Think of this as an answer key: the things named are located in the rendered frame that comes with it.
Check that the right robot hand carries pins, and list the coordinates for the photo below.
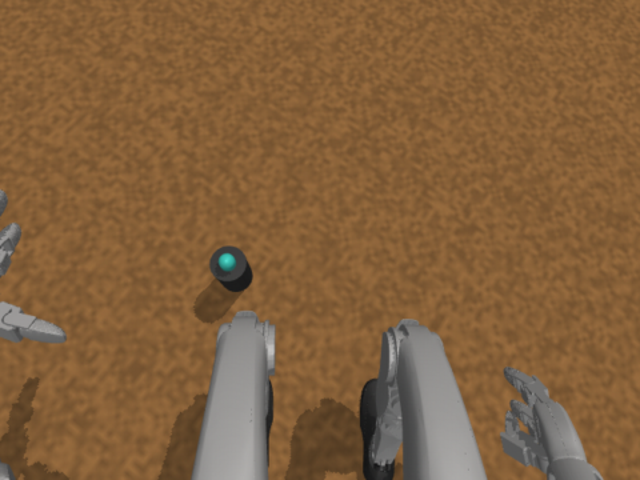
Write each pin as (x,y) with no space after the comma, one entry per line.
(552,433)

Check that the left robot arm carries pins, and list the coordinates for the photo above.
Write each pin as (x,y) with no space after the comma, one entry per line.
(6,472)

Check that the right robot arm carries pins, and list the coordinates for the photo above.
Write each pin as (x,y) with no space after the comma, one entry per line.
(572,469)

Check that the bottle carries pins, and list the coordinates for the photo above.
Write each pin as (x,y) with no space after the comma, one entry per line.
(231,268)

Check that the right robot foot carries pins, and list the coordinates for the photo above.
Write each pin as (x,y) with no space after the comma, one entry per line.
(368,417)

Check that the left robot hand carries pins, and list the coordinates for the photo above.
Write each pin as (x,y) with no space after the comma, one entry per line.
(14,324)

